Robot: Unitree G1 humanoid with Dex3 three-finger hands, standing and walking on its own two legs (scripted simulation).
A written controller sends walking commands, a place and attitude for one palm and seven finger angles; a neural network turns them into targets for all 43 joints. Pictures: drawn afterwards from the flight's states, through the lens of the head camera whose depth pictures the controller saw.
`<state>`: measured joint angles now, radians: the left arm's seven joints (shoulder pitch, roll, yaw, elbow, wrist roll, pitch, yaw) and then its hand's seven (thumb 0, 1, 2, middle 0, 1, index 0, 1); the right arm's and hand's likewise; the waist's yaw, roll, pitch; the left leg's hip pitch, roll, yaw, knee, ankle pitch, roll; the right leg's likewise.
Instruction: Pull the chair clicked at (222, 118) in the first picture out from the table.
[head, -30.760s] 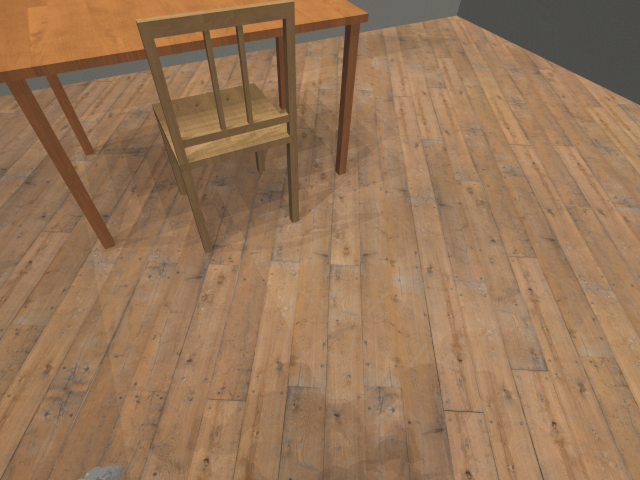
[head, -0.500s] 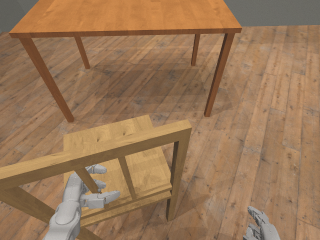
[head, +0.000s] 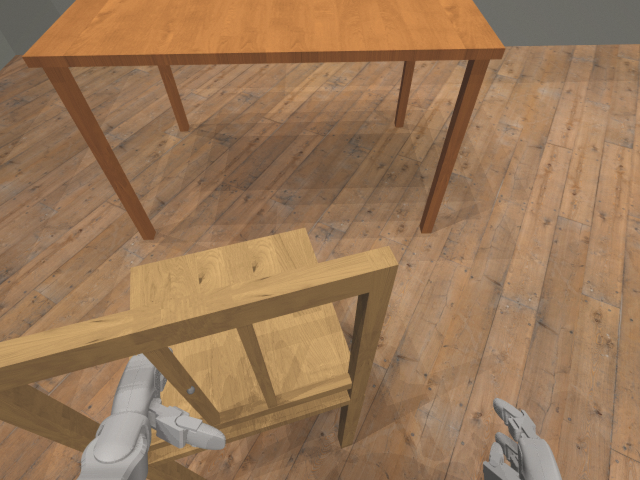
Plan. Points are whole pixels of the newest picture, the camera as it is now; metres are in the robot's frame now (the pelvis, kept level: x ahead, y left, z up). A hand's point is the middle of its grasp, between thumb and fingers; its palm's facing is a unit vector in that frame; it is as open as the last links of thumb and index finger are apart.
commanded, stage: draw the fingers out of the gap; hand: left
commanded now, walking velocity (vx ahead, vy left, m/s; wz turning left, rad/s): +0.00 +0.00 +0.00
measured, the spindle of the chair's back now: (189, 389) +0.25 +0.18 -0.04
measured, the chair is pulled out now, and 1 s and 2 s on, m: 0.62 0.62 0.61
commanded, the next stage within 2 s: draw the hand back to the body in 0.80 s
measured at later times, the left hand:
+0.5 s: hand (183, 461) +0.16 +0.16 -0.02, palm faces +0.07 -0.98 -0.18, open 17.5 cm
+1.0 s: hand out of the picture +0.10 +0.17 -0.01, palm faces +0.13 -0.98 -0.12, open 17.5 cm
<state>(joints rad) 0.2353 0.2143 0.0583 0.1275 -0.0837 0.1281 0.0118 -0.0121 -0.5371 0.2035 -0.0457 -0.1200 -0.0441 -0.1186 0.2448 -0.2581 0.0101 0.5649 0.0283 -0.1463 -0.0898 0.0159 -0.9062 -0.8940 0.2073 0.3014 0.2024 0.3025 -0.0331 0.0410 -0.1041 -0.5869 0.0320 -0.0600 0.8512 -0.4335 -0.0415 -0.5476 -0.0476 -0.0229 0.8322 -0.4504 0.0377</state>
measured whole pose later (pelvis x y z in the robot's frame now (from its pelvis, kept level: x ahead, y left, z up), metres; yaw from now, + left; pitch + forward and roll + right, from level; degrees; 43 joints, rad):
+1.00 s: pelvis -0.02 +0.00 -0.02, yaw +1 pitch +11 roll -2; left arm 0.81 0.20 0.02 -0.29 -0.13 0.00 -0.02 -0.01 -0.54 0.20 -0.01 0.00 -0.01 0.00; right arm 0.25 -0.20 -0.03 0.52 0.04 -0.16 -0.13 0.02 -0.91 -0.89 0.21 0.30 0.20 0.30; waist 0.00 0.04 -0.18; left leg -0.72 0.04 -0.10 1.02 -0.49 -0.05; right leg -0.66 -0.04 -0.05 0.98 -0.51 0.03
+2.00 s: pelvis +0.01 -0.01 +0.03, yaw +1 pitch -3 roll -1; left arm 0.67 0.40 0.14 -0.38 -0.07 0.20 0.15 0.00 0.38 0.65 -0.18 -0.21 -0.32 -0.23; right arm 0.19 -0.21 0.07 0.66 0.02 -0.25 -0.13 0.02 -0.90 -0.89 0.21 0.30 0.20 0.30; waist 0.08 0.05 0.02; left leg -0.19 0.04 -0.07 0.59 -0.35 -0.05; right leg -0.14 -0.04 -0.05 0.56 -0.37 0.03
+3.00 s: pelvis -0.05 -0.02 +0.03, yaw +0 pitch -2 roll -1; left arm 0.66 0.56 0.24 -0.51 -0.10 0.15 0.12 0.01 0.89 0.90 -0.22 -0.31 -0.37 -0.35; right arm 0.12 -0.23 0.01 0.56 0.06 -0.10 -0.12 0.02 -0.91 -0.89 0.21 0.30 0.20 0.30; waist 0.05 0.00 0.21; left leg -0.28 0.07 -0.07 0.53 -0.21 -0.07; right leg -0.24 -0.01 -0.05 0.51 -0.23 0.01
